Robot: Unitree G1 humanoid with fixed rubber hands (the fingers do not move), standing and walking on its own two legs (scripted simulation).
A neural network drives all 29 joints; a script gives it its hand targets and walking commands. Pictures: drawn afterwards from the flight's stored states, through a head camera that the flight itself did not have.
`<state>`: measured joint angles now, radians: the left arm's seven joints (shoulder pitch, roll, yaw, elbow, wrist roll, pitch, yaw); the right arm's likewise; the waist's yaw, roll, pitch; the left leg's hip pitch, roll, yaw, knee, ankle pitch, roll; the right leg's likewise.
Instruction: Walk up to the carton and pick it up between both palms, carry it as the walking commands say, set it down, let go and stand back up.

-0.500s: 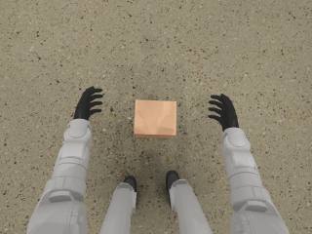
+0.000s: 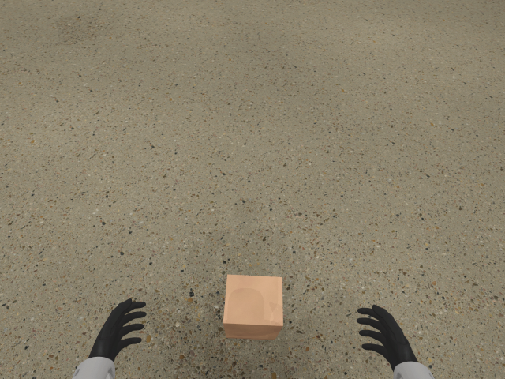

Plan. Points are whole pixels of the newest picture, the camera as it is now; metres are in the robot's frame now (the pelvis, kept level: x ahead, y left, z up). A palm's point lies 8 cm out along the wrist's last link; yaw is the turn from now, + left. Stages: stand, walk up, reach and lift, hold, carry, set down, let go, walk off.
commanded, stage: let go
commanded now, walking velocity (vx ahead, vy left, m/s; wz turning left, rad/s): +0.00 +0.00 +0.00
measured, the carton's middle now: (252, 309) +0.38 -0.02 -0.64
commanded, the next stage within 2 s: stand in 0.48 s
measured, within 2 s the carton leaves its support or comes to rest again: neither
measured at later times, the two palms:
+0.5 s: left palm out of the picture +0.15 +0.23 -0.07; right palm (404, 372) +0.15 -0.23 -0.07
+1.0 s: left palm out of the picture +0.11 +0.28 -0.09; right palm out of the picture +0.11 -0.29 -0.09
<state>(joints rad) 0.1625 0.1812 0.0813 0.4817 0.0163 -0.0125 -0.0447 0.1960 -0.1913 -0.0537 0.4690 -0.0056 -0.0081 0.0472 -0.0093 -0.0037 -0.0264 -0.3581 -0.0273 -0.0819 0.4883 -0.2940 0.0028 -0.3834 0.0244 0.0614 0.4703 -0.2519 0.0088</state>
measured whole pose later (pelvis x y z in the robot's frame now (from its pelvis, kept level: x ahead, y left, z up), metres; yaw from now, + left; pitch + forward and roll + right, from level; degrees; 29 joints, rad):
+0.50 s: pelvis -0.01 +0.00 +0.00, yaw +0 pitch -5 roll +0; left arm 0.23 0.20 0.04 0.44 0.01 0.12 -0.04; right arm 0.20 -0.22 -0.02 0.45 -0.02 0.16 0.03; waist 0.01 0.00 0.10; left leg -0.07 -0.02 -0.06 0.47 -0.31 0.01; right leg -0.10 0.02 0.07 0.46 -0.27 0.01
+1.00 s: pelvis -0.01 -0.01 +0.00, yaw +0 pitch -1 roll +0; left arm 0.19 0.33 0.03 0.81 0.04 0.01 0.02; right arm 0.19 -0.34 -0.02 0.79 -0.04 0.01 -0.03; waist 0.00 0.01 0.01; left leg -0.14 -0.01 -0.07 0.46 -0.30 -0.01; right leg -0.17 0.02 0.05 0.46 -0.27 0.00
